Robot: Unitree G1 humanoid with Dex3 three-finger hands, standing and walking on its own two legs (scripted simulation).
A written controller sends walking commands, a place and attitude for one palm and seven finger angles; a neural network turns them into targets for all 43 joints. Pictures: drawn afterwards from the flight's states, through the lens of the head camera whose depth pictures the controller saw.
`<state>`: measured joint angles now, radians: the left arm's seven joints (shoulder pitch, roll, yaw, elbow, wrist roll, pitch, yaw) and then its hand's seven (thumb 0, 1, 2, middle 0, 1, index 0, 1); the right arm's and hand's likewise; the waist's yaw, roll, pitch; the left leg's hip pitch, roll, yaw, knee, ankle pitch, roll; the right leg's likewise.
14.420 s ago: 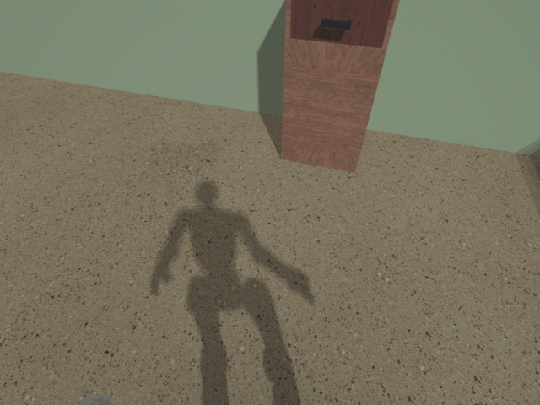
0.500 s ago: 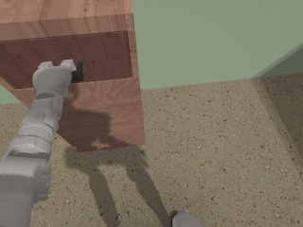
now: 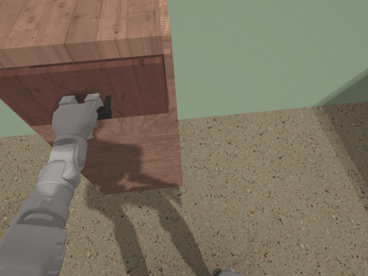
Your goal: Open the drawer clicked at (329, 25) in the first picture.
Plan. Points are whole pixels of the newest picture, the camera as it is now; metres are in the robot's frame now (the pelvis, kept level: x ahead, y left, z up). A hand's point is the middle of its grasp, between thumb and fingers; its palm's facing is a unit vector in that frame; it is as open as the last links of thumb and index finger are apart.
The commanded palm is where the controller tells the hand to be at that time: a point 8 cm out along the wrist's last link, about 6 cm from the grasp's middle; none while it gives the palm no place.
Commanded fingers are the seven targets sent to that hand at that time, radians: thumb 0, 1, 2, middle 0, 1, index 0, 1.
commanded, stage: pull the drawer open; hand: left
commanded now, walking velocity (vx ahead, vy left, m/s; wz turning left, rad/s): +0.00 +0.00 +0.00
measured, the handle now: (86, 107) +0.50 +0.23 +0.04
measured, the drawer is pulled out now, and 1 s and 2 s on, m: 0.02 0.07 0.15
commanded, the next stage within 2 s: none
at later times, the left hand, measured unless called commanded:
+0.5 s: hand (83, 149) +0.39 +0.23 +0.02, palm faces -0.01 -0.01 -1.00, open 5.8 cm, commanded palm +0.37 +0.24 +0.07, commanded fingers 0.00 0.90 0.90 -0.40 -1.35 -0.40 -1.35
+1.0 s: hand (83, 149) +0.39 +0.23 +0.02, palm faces -0.03 +0.00 -1.00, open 5.8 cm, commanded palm +0.37 +0.24 +0.07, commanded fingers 0.00 0.90 0.90 -0.40 -1.35 -0.40 -1.35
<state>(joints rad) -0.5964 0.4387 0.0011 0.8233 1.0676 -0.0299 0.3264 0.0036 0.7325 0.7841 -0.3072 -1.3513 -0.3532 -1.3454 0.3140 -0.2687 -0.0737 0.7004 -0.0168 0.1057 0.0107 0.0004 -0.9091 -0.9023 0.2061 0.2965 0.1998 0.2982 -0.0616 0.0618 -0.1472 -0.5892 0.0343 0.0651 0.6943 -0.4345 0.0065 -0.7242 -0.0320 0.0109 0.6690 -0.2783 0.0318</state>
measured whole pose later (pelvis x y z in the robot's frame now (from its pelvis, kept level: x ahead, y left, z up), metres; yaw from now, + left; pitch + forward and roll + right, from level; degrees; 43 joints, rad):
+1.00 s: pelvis -0.04 -0.02 +0.00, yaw +1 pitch +16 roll +1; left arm -0.65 0.47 0.01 0.97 1.10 -0.10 0.37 -0.02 0.70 0.82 -0.37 -1.35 -0.37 -1.35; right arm 0.32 -0.29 -0.07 0.75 -0.02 0.06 -0.03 0.00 -0.91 -0.90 0.21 0.30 0.20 0.30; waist -0.07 0.05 -0.11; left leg -0.61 0.03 0.04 0.74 -0.40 -0.01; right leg -0.74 -0.04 0.00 0.72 -0.25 0.01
